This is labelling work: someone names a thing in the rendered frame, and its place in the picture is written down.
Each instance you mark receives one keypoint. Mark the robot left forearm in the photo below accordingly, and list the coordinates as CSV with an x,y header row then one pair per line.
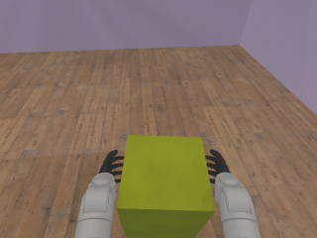
x,y
96,210

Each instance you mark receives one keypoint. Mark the left robot hand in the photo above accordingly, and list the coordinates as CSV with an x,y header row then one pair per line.
x,y
107,166

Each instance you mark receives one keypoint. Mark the robot right forearm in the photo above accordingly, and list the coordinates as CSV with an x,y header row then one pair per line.
x,y
237,212

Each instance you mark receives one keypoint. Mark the right robot hand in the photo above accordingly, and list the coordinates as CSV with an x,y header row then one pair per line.
x,y
219,166

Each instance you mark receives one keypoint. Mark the carton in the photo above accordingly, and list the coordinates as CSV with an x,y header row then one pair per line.
x,y
165,189

